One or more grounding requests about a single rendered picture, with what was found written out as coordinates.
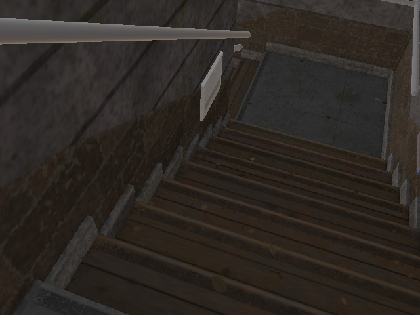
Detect stairs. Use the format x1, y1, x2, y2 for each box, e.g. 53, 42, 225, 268
228, 57, 260, 119
65, 119, 420, 315

